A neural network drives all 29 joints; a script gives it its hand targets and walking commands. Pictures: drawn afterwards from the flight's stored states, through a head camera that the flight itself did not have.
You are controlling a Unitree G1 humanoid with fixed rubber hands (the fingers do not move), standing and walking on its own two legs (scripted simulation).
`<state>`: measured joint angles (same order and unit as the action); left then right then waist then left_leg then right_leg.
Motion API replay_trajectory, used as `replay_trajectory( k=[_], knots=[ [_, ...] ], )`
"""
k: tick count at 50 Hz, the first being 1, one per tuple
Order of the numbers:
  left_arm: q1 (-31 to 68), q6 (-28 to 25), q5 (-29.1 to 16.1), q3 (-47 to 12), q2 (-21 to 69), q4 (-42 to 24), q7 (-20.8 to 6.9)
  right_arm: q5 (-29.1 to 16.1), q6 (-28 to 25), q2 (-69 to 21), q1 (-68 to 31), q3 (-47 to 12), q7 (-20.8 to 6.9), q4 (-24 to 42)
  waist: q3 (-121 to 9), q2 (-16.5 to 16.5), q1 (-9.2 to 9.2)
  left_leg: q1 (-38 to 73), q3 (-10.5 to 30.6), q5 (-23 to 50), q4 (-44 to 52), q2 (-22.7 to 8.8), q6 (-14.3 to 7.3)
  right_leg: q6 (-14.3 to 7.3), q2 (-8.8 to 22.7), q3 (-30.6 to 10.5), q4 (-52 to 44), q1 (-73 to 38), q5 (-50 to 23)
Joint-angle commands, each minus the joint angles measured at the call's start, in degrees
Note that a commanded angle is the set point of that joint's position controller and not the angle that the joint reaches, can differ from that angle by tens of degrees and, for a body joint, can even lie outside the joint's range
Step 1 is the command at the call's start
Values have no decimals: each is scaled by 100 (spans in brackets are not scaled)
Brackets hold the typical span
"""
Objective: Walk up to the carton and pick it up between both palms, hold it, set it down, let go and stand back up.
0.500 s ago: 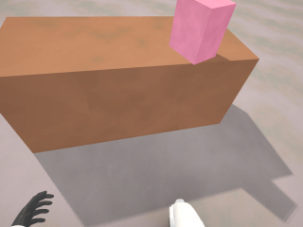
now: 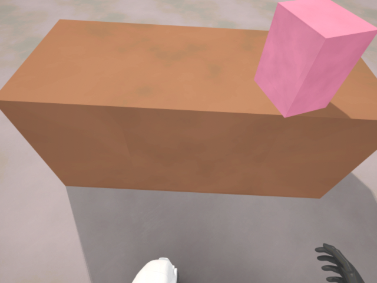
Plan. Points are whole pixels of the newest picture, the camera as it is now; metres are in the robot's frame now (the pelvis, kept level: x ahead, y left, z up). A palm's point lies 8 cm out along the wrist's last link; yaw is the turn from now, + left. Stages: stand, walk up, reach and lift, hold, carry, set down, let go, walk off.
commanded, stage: walk up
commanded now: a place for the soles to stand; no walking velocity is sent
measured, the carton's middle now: (304, 59) +0.79 -0.31 +0.04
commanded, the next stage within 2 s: none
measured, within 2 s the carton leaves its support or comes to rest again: neither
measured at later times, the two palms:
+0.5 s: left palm (129, 215) +0.26 +0.18 -0.10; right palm out of the picture +0.24 -0.49 -0.06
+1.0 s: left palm (176, 197) +0.32 +0.07 -0.11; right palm out of the picture +0.36 -0.57 -0.02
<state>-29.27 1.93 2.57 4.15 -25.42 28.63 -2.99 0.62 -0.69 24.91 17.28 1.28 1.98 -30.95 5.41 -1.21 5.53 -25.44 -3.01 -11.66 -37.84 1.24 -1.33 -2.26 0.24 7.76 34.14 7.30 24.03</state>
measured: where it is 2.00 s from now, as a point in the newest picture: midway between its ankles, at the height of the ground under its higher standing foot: (267, 257)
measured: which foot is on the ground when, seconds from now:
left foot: up 0.00-0.00, down 0.02-0.48, up 0.50-0.76, down 0.78-1.00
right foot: down 0.00-0.04, up 0.06-0.46, down 0.48-0.78, up 0.80-1.00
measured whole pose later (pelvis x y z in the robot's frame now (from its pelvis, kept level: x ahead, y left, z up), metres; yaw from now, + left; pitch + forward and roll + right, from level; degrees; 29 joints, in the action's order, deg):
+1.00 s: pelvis +0.25 -0.25 +0.00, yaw +7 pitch -4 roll -2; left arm -18.4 6.0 2.2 6.5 -26.8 29.5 -3.9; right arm 2.5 -2.6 25.7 23.4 0.7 5.1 -31.8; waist 6.8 -6.7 -0.8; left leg -17.6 0.0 -18.8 -40.8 -5.6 1.5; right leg 1.5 -0.8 -8.8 69.8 30.1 24.0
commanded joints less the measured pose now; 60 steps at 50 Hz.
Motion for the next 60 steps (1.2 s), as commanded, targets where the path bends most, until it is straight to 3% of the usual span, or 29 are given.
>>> replay_trajectory(
  k=[1,2,3,4,7,10,15,20,22,24,25,26,27,28,31,35,37,38,39,40,41,43,44,47,54,56,58,59,60],
  knots=[
    [166,-102,-20,257,-872,-578,52,66,-156,1086,817,556,227,217,-383,34,-742,2429,358,-121,702,-111,-281,9,934,-526,660,1512,-1625],
    [-27,-115,-40,228,-696,-623,80,173,-150,1444,1396,691,286,182,-872,755,-1061,3388,2282,-1148,828,-1107,-781,281,579,-382,2349,2426,-1006],
    [-166,-88,12,268,-670,-735,83,256,-117,1790,1634,753,368,386,-1094,1388,-1106,3857,4731,-1395,1164,-2493,-1507,454,67,-691,3684,3462,1525],
    [261,39,78,478,-1365,-916,104,109,-80,1768,1689,799,441,353,-1105,536,-1247,3507,5261,-1616,1621,-2802,-1974,349,196,-1089,4289,3638,1345],
    [506,76,99,431,-1105,-817,107,100,-196,1543,1206,609,436,475,-389,-117,-736,2334,3241,660,1074,-2113,-1366,319,494,-1578,4410,3583,652],
    [234,214,51,424,-846,-642,-12,162,-249,1489,525,518,366,518,-53,848,-422,660,1825,507,1400,-1285,-1108,367,357,-1283,4200,2594,-164],
    [673,207,86,391,-647,-642,-98,190,-324,1538,814,603,278,491,-86,1455,-571,890,1312,1278,993,-971,-989,334,561,-739,2891,2649,-894],
    [1263,171,24,451,-773,-701,-203,245,-243,1744,869,744,321,602,-16,1289,-713,751,1817,-471,879,-1286,-968,194,598,-825,1731,2238,-664],
    [1011,153,-22,480,-800,-584,-197,256,-188,1884,432,754,351,696,-184,1370,-433,44,1658,-1230,632,-1309,-835,92,661,-871,1061,998,-791],
    [51,40,-38,671,-1196,-169,-118,198,-122,1476,526,638,355,586,-679,138,38,-526,855,-1543,-1424,-810,-413,64,372,-1022,26,-692,-324],
    [47,12,20,717,-1669,-283,-66,107,-100,985,830,405,352,652,-626,-1524,94,-1068,309,-2414,-2836,-78,-81,-265,978,-2054,-717,-433,763],
    [329,-20,-38,726,-2077,-545,-29,29,-86,840,729,333,415,786,-423,-1975,-26,-1708,805,-2921,-3579,361,25,-837,1868,-3930,-1448,-42,695],
    [552,10,-66,731,-1943,-641,-19,-139,-52,1195,416,435,523,905,-245,-2123,13,-1931,932,-2646,-3816,64,-25,-1398,2272,-4661,-2077,0,928],
    [680,13,-149,669,-1683,-600,24,-95,-74,1443,278,468,564,774,151,-1367,-62,-1888,1078,-2313,-3917,-108,20,-1319,2120,-4551,-1990,156,553],
    [1322,171,-62,503,-1295,-606,87,-76,-70,1467,959,501,424,98,-3,-1263,-444,-312,261,-2056,-2406,-422,155,-1129,1253,-2065,-1016,1037,-797],
    [1187,176,-11,286,-914,-512,27,-39,-147,1167,660,328,405,121,-226,-1358,-320,575,-155,-1235,-654,-95,-11,-944,1021,-1629,-561,1040,-1947],
    [1439,168,-38,229,-848,-595,0,-36,-198,1150,1040,390,399,-21,-372,-1043,-609,1477,-85,-172,208,-104,-104,-704,1049,-1533,-162,1465,-1771],
    [1403,165,-23,203,-724,-635,-11,-39,-220,1281,1213,463,424,-96,-577,-624,-710,2135,219,-103,672,-248,-123,-449,894,-1373,220,1755,-1031],
    [1280,154,-10,158,-457,-588,-18,43,-213,1530,1345,578,445,-84,-684,7,-814,2705,1433,-766,991,-901,-269,-174,587,-1221,957,2556,120],
    [1233,169,32,184,-407,-719,-27,205,-191,1944,1477,691,496,28,-634,892,-937,2770,3402,-1873,1433,-2307,-956,211,214,-918,2361,3338,1149],
    [1229,264,69,372,-953,-713,21,231,-176,2024,1390,716,554,131,-440,502,-957,2080,4602,-2371,1896,-2944,-1387,195,89,-1415,3087,3402,1266],
    [1334,324,59,501,-1260,-718,33,238,-270,1740,1008,621,528,208,-60,-30,-836,1587,3759,-1742,1688,-2699,-1521,314,207,-1899,3910,3334,695],
    [1220,290,-19,486,-1075,-565,12,235,-305,1650,688,561,510,276,59,25,-630,1375,2983,-1312,1578,-2249,-1169,277,106,-2056,3777,3210,379],
    [945,272,-27,520,-936,-420,-45,172,-312,1511,514,504,401,322,-6,825,-577,1248,1742,442,1177,-1711,-1091,381,17,-1750,3757,2864,58],
    [1122,239,-153,503,-783,-417,-136,207,-193,1630,272,626,220,646,-53,2159,-828,614,704,-1452,874,-1180,-867,348,304,-642,1477,1861,-48],
    [711,158,-213,519,-924,-70,-72,132,-106,1738,-33,629,168,715,-31,1870,-521,-341,614,-1765,417,-1186,-709,198,166,-392,509,384,-627],
    [224,77,-218,595,-1251,237,62,82,-19,1412,396,488,136,579,-305,527,-310,-661,206,-1543,-990,-1016,-474,146,-94,-463,-44,-600,-503],
    [346,56,-179,625,-1653,158,97,56,26,1044,483,356,138,530,-314,-615,-166,-867,-111,-2054,-2221,-794,-182,-103,640,-1749,-509,-377,-204],
    [843,-19,-199,585,-1914,-200,108,-71,50,882,238,275,197,737,-141,-1299,-252,-1154,139,-2789,-3013,-307,111,-850,1768,-4032,-1604,696,594]
  ],
)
